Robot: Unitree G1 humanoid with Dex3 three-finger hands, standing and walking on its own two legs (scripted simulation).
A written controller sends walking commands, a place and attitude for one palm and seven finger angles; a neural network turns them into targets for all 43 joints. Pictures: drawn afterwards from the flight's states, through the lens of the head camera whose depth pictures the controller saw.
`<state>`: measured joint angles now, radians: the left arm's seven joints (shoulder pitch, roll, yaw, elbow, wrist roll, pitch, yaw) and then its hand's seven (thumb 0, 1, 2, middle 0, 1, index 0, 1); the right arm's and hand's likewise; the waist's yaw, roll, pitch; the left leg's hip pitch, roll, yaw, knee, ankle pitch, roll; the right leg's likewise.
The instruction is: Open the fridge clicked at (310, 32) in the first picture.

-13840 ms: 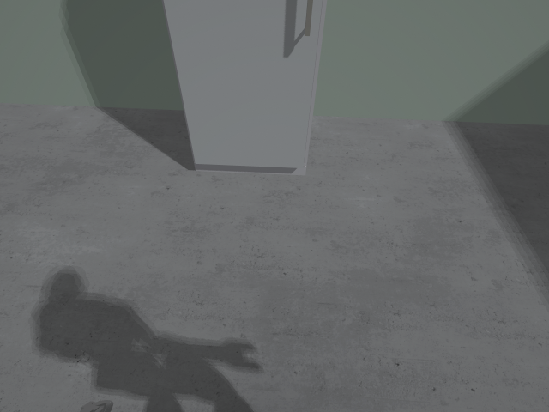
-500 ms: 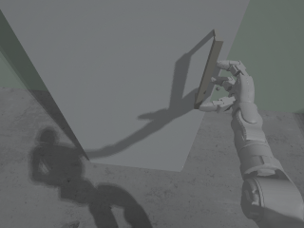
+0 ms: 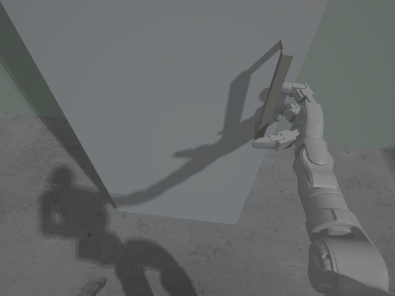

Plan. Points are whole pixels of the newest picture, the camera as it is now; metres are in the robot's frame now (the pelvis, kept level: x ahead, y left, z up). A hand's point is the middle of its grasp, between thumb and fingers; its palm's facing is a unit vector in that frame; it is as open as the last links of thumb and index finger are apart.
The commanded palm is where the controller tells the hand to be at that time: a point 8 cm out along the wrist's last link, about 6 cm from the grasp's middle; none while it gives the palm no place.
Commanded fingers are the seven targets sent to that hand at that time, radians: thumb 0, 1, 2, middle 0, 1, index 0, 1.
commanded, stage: slide the fingers in behind the handle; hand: right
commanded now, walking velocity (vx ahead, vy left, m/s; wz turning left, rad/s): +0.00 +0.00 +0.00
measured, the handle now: (268, 98) +0.50 -0.08 +0.14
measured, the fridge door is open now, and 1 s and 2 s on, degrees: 0 0 0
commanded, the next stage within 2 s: grip the handle and tug to test in 1.14 s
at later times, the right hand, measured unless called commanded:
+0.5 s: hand (268, 118) +0.45 -0.08 +0.13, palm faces -0.03 +1.00 +0.01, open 14.0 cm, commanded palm +0.42 -0.13 +0.13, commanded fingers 0.00 0.50 -0.30 0.30 1.20 0.30 1.20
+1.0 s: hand (258, 117) +0.45 -0.06 +0.13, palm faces -0.02 +1.00 +0.00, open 14.0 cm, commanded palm +0.42 -0.11 +0.13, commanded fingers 0.00 0.50 -0.30 0.30 1.20 0.30 1.20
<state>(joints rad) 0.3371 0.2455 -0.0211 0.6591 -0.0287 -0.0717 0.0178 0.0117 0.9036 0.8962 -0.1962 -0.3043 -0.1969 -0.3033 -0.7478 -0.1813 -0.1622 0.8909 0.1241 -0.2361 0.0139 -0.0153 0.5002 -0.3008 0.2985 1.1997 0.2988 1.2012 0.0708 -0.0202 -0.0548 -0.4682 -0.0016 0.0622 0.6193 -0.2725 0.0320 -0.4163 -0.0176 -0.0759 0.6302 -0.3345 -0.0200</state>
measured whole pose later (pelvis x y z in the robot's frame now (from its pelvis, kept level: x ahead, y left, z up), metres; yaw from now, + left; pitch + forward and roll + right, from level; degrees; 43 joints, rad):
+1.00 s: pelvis +0.01 +0.00 +0.00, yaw +0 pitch +7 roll +0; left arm 0.33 0.23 -0.01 0.67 -0.01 -0.06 0.01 0.01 0.90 0.90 -0.20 -0.30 -0.20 -0.30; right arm -0.71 -0.09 -0.09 0.81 0.10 -0.21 -0.09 -0.02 0.50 -0.30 0.30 1.20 0.30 1.20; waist 0.07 -0.03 -0.06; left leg -0.45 0.00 0.06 0.60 -0.28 0.03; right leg -0.39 -0.02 -0.08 0.61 -0.33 -0.02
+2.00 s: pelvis +0.00 +0.00 +0.00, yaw +0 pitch +6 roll +0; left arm 0.33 0.24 -0.01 0.67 -0.02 -0.05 0.01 0.01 0.90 0.90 -0.20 -0.30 -0.20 -0.30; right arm -0.73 -0.10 -0.09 0.83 0.10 -0.21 -0.07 0.00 -0.75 -0.84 0.43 1.38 0.40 1.36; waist 0.06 -0.02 -0.06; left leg -0.44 0.00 0.06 0.59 -0.27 0.03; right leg -0.38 -0.01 -0.07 0.59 -0.32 -0.02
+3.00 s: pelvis +0.05 +0.01 +0.01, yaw +0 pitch +6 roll +0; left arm 0.27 0.22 -0.01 0.59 -0.01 0.03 0.01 0.01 0.90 0.90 -0.20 -0.30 -0.20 -0.30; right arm -0.45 -0.06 -0.02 0.40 0.11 0.01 -0.09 0.01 -0.77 -0.81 0.33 1.37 0.33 1.36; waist 0.03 -0.03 -0.07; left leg -0.33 -0.02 0.06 0.53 -0.30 0.04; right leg -0.27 -0.02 -0.07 0.52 -0.34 -0.01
